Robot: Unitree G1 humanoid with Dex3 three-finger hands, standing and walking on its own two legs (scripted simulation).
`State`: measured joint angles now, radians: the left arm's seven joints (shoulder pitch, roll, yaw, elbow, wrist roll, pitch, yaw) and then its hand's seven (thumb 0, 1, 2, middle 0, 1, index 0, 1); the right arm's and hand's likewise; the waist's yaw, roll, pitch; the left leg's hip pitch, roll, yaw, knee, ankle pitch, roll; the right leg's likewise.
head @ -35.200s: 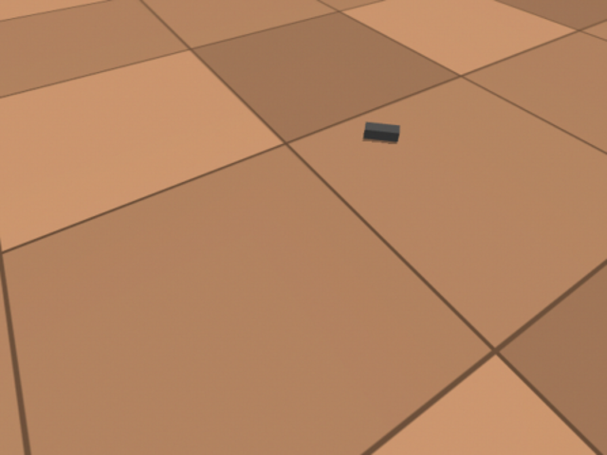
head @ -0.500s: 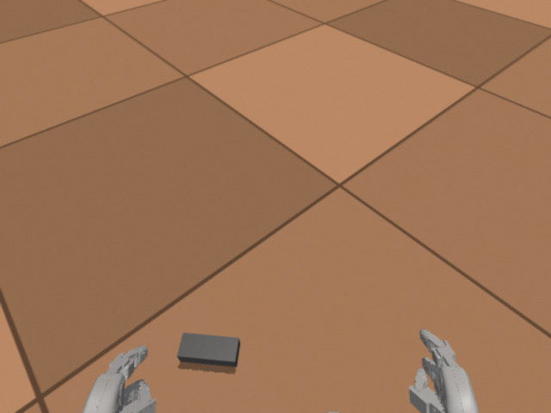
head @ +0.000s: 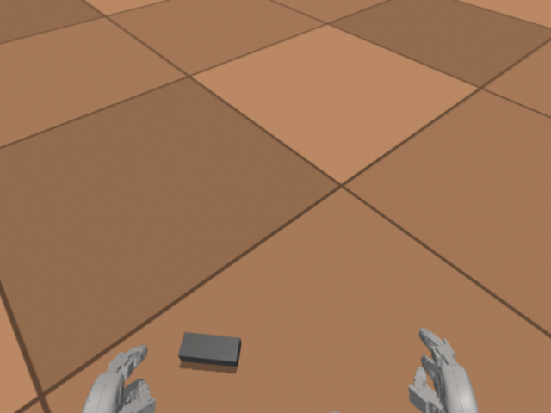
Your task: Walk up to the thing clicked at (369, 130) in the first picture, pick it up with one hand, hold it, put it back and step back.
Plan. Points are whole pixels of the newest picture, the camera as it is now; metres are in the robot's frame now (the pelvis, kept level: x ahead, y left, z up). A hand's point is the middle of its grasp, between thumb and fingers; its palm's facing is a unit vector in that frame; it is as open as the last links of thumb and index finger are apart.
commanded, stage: stand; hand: left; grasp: from above
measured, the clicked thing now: (210, 349) +0.44 +0.21 -0.69
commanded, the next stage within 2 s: none
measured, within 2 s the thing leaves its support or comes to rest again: neither
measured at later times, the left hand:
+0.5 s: hand out of the picture +0.07 +0.24 -0.11, palm faces +0.05 -0.95 -0.31, open 7.4 cm
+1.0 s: hand out of the picture +0.03 +0.24 -0.10, palm faces +0.05 -0.94 -0.34, open 7.4 cm
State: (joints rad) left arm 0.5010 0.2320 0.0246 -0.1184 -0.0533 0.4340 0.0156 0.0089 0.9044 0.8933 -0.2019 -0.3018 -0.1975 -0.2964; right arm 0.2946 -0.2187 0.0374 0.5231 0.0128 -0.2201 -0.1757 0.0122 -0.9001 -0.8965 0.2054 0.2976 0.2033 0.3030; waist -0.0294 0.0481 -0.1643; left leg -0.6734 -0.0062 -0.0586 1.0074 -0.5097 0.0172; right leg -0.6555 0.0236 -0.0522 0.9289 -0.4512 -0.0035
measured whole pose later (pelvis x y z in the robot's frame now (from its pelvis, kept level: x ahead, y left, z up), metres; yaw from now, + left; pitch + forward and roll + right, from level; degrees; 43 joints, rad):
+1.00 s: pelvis -0.01 +0.00 +0.06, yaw +0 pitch -4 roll +0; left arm 0.15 0.30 0.04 1.16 0.03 0.00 0.02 0.00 0.90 0.89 -0.20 -0.30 -0.20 -0.30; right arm 0.15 -0.30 -0.03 1.12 -0.03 0.00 -0.02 0.00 -0.90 -0.90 0.20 0.30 0.20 0.30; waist 0.02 0.02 0.06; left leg -0.09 -0.04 -0.04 0.35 -0.19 0.02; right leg -0.11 -0.02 -0.02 0.35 -0.17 0.01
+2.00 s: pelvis +0.01 -0.01 +0.07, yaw +0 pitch -3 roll +0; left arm 0.09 0.31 0.03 1.17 0.01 -0.01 0.01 0.00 0.90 0.89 -0.21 -0.30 -0.20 -0.30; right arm 0.11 -0.33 0.00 1.13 -0.02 -0.01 -0.02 0.00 -0.90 -0.90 0.20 0.30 0.20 0.30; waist 0.01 0.02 0.05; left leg -0.07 -0.02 -0.04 0.31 -0.19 0.01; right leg -0.08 0.00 -0.02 0.30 -0.17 -0.01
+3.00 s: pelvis -0.08 +0.04 +0.04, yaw -1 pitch -2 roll +0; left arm 0.01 0.43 0.06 0.89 0.02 0.06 0.02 0.00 0.90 0.89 -0.21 -0.30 -0.20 -0.30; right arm 0.14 -0.38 -0.07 0.95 -0.03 0.04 0.01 0.00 -0.91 -0.90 0.20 0.30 0.20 0.30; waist -0.01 -0.08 0.19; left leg -0.24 -0.05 -0.01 0.68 -0.41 0.04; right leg -0.47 0.02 0.12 0.84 -0.44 -0.01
